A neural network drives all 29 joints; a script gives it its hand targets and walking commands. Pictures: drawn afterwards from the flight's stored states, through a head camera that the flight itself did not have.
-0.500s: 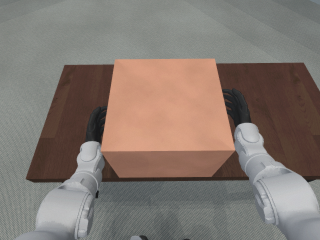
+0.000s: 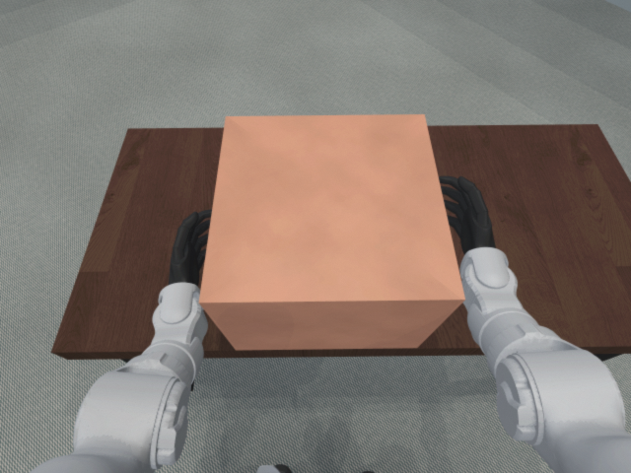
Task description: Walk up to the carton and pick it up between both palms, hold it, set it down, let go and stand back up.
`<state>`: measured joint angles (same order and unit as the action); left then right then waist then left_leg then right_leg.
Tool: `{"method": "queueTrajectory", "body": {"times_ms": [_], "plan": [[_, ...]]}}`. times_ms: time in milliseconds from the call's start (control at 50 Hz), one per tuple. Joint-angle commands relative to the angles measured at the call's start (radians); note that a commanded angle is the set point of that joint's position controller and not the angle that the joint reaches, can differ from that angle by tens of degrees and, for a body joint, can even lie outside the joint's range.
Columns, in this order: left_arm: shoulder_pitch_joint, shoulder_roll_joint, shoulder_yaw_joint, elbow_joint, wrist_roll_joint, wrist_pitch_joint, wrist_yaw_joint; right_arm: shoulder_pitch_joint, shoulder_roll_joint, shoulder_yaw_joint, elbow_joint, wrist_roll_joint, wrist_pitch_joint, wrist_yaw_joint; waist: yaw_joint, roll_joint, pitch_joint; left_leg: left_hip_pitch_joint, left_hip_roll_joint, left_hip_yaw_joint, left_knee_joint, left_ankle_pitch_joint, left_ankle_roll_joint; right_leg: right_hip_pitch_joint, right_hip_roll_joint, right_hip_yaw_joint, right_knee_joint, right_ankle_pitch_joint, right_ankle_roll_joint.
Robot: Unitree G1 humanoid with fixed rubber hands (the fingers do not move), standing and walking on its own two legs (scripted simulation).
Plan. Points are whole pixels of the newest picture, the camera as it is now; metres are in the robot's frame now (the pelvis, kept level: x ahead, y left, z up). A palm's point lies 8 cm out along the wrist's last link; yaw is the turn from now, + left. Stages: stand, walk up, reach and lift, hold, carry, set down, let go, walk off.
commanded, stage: reach and lift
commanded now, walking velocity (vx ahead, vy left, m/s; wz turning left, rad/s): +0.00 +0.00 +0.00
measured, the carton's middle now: (325, 237) +0.46 +0.01 -0.06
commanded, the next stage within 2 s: none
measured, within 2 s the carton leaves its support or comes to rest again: leaves its support in 0.14 s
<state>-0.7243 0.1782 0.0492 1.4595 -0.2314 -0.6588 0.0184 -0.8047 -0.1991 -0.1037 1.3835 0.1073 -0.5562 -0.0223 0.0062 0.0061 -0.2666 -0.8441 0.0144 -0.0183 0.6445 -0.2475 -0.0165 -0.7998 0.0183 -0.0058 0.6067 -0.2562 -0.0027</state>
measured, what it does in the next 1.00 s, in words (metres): stands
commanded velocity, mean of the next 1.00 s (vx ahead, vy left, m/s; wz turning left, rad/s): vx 0.00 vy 0.00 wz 0.00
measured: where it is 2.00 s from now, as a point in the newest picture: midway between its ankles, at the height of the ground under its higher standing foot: outside the picture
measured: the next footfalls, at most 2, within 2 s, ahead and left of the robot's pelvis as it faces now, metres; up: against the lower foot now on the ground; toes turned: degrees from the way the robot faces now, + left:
none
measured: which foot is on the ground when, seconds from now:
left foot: down 0.00-1.00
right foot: down 0.00-1.00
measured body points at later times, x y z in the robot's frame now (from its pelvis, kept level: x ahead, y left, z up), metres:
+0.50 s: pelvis -0.01 -0.01 +0.01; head +0.03 -0.01 +0.46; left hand +0.38 +0.19 +0.04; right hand +0.41 -0.20 +0.08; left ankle +0.01 +0.12 -0.71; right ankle +0.00 -0.12 -0.71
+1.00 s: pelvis +0.00 -0.01 +0.02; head +0.00 -0.02 +0.47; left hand +0.39 +0.19 +0.10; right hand +0.41 -0.20 +0.13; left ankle +0.01 +0.12 -0.71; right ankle +0.00 -0.12 -0.71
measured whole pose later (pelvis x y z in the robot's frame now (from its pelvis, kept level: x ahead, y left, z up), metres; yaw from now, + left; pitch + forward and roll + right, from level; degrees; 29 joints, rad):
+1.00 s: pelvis +0.00 -0.01 +0.02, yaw +1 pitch +11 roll +0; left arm -0.63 0.20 0.05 1.09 -0.23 -0.23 0.02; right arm -0.66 -0.20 -0.02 0.94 0.20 -0.10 -0.12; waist 0.01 0.01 -0.23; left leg -0.45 0.01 -0.02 0.45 -0.19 -0.02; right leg -0.42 0.02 -0.01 0.45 -0.22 0.00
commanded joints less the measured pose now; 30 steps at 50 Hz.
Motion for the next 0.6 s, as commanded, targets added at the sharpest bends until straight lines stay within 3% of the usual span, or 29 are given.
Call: {"method": "queueTrajectory", "body": {"times_ms": [0, 140, 240, 400, 580], "plan": [[-0.479, -0.580, -0.134, -0.293, 0.197, -0.050, -0.102, -0.317, 0.640, 0.268, -0.238, -0.170, -0.024, 0.151, 0.061, 0.031, -0.570, 0.530, -0.005, 0.023, 0.013, 0.604, -0.073, 0.332, 0.024, -0.064, -0.082, 0.418, 0.018], [-0.554, -0.628, -0.212, -0.432, 0.155, -0.018, -0.087, -0.334, 0.684, 0.345, -0.385, -0.127, 0.032, 0.139, 0.047, 0.050, -0.633, 0.563, -0.011, 0.009, 0.009, 0.616, -0.078, 0.372, 0.034, -0.056, -0.086, 0.438, 0.020], [-0.583, -0.653, -0.248, -0.480, 0.139, 0.014, -0.081, -0.332, 0.719, 0.395, -0.449, -0.093, 0.088, 0.132, 0.042, 0.038, -0.610, 0.562, -0.019, 0.001, -0.017, 0.543, -0.066, 0.395, 0.031, -0.044, -0.108, 0.385, 0.022], [-0.630, -0.642, -0.250, -0.474, 0.132, 0.101, -0.092, -0.324, 0.731, 0.378, -0.438, -0.059, 0.215, 0.128, 0.006, 0.007, -0.434, 0.539, -0.032, -0.008, -0.095, 0.357, -0.046, 0.449, 0.015, -0.019, -0.164, 0.218, 0.021], [-0.717, -0.620, -0.250, -0.512, 0.091, 0.157, -0.111, -0.383, 0.783, 0.397, -0.487, -0.010, 0.303, 0.130, 0.013, -0.026, -0.353, 0.483, -0.048, -0.004, -0.155, 0.278, -0.021, 0.560, -0.001, 0.012, -0.177, 0.213, 0.034]]}}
